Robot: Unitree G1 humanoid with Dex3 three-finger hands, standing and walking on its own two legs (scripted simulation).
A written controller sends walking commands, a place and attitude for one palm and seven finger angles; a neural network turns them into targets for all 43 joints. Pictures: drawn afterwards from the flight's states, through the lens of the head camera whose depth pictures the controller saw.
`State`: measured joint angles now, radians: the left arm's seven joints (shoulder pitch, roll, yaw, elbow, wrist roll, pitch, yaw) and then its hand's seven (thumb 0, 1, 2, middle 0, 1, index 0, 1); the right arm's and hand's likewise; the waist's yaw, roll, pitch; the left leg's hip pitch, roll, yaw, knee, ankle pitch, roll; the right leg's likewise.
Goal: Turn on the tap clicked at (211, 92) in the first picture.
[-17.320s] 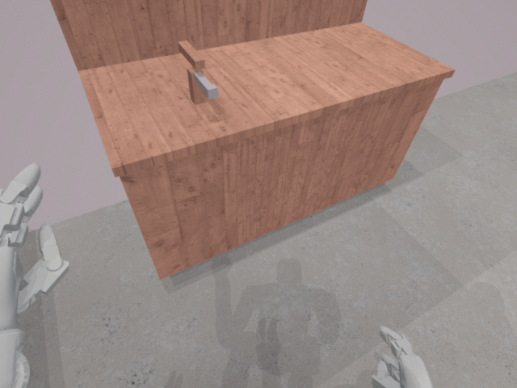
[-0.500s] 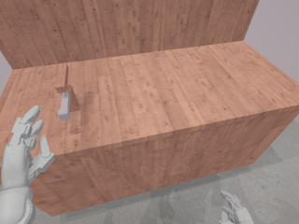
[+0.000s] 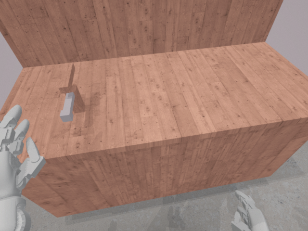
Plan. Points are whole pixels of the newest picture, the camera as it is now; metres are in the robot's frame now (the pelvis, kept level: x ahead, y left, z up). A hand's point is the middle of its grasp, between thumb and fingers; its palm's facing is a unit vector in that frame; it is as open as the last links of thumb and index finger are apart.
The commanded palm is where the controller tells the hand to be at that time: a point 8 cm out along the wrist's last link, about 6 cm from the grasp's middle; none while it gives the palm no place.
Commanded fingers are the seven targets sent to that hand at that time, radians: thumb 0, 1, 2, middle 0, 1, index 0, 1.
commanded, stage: turn the palm inward beside the body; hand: left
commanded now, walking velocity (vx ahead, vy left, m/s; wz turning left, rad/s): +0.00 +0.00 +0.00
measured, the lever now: (66, 115) +0.40 +0.33 +0.06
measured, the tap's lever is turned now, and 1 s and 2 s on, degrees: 0 0 0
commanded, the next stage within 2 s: reach beside the lever's end, fingers flat in 1.38 s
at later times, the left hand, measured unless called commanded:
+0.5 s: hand (39, 161) +0.20 +0.26 +0.14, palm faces +0.47 -0.87 -0.16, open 7.4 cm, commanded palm +0.15 +0.30 +0.16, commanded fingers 0.00 0.90 0.90 -0.20 -0.30 -0.20 -0.30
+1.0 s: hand (43, 169) +0.19 +0.25 +0.13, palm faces +0.49 -0.87 -0.11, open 7.4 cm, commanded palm +0.14 +0.29 +0.15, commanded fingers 0.00 0.90 0.90 -0.20 -0.30 -0.20 -0.30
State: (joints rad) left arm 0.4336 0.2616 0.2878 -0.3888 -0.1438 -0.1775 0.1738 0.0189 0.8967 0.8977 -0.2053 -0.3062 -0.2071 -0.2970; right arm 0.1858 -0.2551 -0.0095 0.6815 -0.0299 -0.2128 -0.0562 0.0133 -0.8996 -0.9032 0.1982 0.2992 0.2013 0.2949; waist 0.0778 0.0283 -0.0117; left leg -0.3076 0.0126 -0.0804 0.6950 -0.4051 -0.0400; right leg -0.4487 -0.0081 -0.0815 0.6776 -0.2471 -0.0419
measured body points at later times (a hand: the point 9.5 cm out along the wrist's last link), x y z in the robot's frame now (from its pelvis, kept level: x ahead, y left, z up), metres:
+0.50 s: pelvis +0.02 +0.03 +0.00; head +0.02 +0.02 +0.45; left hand +0.17 +0.31 +0.15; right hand +0.22 -0.18 -0.08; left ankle -0.02 +0.16 -0.72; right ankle +0.07 -0.09 -0.72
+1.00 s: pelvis +0.01 +0.02 +0.00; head +0.01 +0.00 +0.45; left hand +0.16 +0.30 +0.14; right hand +0.22 -0.19 -0.07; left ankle -0.02 +0.15 -0.72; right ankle +0.07 -0.09 -0.72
